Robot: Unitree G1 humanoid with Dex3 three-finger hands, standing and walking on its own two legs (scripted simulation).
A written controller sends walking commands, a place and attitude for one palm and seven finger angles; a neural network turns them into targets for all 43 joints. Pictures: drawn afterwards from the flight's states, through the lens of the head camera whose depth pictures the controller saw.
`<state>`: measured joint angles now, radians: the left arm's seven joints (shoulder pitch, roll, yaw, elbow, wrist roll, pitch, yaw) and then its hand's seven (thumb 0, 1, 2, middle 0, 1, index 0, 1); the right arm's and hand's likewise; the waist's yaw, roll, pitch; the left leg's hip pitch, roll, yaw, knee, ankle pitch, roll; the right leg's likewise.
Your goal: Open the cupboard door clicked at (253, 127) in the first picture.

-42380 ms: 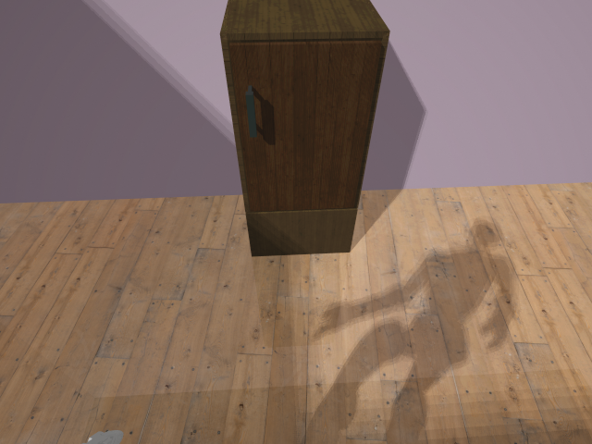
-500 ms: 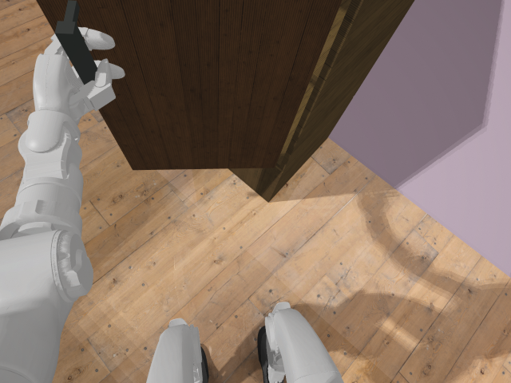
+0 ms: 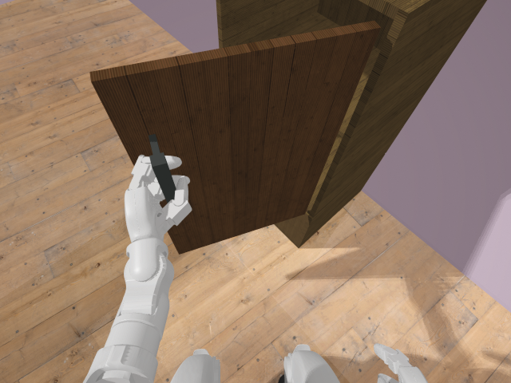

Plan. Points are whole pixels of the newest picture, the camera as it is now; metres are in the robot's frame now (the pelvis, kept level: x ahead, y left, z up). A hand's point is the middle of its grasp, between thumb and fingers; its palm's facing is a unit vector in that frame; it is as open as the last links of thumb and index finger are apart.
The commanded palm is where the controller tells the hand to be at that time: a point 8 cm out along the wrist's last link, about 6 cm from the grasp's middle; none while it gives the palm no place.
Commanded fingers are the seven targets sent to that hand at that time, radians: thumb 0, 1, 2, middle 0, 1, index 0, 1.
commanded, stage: pull the door open along its arc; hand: left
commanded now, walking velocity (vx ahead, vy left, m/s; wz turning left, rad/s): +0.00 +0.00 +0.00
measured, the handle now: (164, 174) +0.43 +0.15 +0.04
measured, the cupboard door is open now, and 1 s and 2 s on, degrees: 68 88 91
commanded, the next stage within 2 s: open thumb and fingers to let go in 0.44 s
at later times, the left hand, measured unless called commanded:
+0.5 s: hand (233, 261) +0.29 +0.04 +0.03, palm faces +0.35 -0.94 +0.03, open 5.7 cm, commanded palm +0.24 +0.08 +0.03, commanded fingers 0.00 0.90 0.90 -0.40 -1.35 -0.40 -1.35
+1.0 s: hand (233, 257) +0.30 +0.04 +0.03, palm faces +0.34 -0.94 +0.01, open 11.5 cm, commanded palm +0.25 +0.08 +0.03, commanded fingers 0.00 -0.50 0.30 -0.28 -1.10 -0.28 -1.10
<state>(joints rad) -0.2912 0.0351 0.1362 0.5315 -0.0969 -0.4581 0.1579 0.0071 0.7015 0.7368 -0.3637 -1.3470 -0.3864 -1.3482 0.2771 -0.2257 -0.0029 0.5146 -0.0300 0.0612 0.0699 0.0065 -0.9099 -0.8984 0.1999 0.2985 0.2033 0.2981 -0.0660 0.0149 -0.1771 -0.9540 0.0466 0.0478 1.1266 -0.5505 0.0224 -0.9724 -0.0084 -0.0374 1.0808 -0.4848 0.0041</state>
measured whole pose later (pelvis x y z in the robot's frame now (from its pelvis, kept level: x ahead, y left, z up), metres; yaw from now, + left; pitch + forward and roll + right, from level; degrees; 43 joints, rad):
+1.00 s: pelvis -0.02 -0.04 +0.00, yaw +4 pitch +17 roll +1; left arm -0.05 -0.11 -0.19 0.39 0.09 -0.46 0.53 0.00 -0.12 0.46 -0.33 -1.24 -0.33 -1.24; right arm 0.19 -0.19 -0.01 0.60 -0.08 -0.04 0.03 0.01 -0.91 -0.90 0.20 0.30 0.20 0.30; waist -0.01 0.02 -0.16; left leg -0.91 0.02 -0.01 1.13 -0.52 -0.03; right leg -0.93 -0.03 -0.09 1.14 -0.51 -0.05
